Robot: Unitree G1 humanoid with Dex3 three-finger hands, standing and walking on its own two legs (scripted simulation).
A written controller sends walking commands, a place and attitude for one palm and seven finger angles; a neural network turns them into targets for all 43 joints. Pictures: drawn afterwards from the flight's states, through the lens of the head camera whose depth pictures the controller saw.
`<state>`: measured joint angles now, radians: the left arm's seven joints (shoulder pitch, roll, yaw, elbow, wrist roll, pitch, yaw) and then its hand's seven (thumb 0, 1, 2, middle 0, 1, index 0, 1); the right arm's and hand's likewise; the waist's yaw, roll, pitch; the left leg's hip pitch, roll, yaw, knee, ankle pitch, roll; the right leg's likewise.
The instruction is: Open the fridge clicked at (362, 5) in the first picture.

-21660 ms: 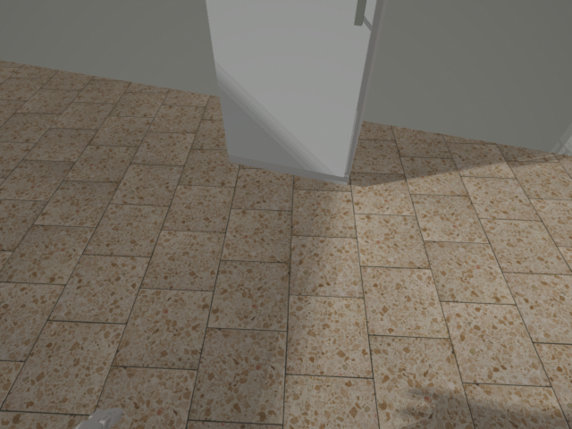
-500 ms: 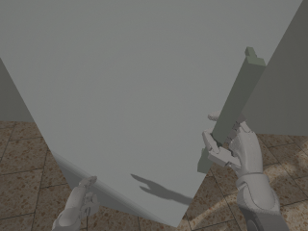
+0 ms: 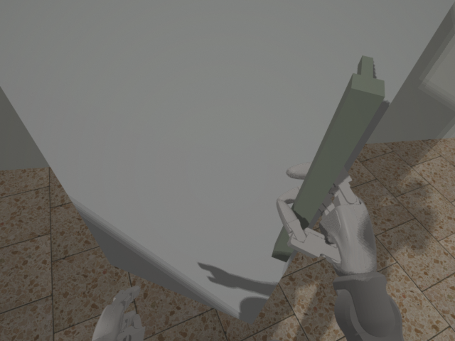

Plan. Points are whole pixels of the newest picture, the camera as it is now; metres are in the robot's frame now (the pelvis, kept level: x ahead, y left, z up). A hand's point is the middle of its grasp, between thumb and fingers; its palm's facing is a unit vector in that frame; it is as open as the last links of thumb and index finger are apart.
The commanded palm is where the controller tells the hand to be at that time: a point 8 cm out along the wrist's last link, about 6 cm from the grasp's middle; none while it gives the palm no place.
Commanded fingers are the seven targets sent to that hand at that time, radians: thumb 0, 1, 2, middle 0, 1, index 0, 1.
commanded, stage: walk backward, drawing the door open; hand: right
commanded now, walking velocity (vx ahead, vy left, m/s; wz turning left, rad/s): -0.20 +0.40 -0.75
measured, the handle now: (311, 184) +0.29 -0.06 +0.20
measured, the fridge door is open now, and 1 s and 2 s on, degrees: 30 59 71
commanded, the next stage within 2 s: stop walking and hold the door back in 1.24 s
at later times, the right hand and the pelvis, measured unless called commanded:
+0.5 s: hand (238, 310) +0.13 +0.02 +0.17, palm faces +0.25 +0.96 -0.14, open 7.1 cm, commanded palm +0.09 -0.02 +0.18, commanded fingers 0.00 -0.90 -0.90 0.45 1.40 0.45 1.40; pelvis -0.09 +0.19 -0.01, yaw -24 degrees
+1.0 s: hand out of the picture +0.02 +0.14 +0.17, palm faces +0.68 +0.72 -0.14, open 6.9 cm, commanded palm -0.04 +0.12 +0.18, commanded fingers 0.00 -0.90 -0.90 0.45 1.40 0.45 1.40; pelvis -0.09 +0.41 -0.02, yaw -45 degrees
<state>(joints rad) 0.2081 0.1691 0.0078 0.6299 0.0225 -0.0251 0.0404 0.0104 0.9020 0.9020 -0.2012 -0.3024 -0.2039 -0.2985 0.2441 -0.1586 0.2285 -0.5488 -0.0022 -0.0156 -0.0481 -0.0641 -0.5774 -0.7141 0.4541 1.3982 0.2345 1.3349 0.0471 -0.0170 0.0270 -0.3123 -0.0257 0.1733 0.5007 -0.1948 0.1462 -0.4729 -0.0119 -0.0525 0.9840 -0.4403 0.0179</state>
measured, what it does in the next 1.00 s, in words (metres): steps to the left, turning right: right foot, then left foot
